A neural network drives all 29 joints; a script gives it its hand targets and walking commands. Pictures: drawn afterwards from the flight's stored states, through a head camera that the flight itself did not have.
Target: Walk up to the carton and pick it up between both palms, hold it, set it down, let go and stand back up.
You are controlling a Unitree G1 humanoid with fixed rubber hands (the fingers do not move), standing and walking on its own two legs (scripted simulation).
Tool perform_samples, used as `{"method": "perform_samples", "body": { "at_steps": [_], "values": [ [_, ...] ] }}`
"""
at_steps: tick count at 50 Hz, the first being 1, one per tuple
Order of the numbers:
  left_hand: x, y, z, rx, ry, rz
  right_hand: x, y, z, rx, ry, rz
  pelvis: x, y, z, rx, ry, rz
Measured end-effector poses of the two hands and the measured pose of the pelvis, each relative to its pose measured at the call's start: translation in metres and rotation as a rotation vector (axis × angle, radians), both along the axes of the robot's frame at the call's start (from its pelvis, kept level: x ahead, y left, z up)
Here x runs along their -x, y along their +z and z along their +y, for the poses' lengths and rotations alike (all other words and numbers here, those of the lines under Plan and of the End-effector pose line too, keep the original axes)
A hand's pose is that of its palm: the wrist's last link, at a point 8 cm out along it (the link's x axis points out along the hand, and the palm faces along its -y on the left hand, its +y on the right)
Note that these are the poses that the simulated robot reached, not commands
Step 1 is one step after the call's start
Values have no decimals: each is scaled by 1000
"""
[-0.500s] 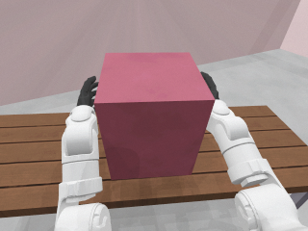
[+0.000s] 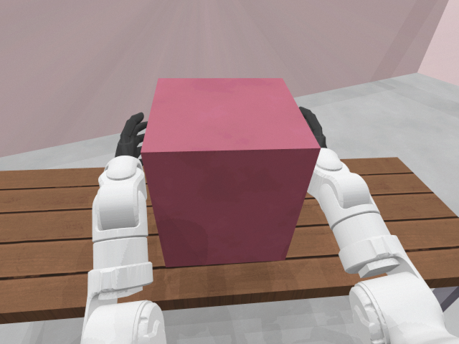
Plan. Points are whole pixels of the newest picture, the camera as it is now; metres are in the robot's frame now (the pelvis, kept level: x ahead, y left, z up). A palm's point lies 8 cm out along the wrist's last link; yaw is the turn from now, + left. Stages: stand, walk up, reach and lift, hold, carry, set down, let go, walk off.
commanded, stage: hold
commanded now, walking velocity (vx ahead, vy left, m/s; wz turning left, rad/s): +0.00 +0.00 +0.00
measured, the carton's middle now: (224, 172) +0.36 +0.01 +0.18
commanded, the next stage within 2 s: set down in 0.92 s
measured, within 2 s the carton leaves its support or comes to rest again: neither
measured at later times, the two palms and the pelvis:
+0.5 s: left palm (128, 161) +0.36 +0.16 +0.21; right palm (310, 154) +0.36 -0.14 +0.21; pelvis +0.00 +0.00 +0.00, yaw +1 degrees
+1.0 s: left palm (128, 160) +0.36 +0.16 +0.22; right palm (311, 152) +0.37 -0.14 +0.22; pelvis +0.00 +0.00 +0.00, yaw +1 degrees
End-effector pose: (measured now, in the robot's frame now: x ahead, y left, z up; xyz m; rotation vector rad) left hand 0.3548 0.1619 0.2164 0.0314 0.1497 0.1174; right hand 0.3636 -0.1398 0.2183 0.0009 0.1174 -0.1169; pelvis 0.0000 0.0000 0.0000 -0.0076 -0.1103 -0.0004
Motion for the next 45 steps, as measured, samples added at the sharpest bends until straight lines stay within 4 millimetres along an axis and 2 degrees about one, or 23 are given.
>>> {"method": "perform_samples", "body": {
  "at_steps": [45],
  "values": [
    [-1,-2,2,-7,2,1,-1,-2,2,2,1,-1,4,0,4,4,13,0]
  ]
}}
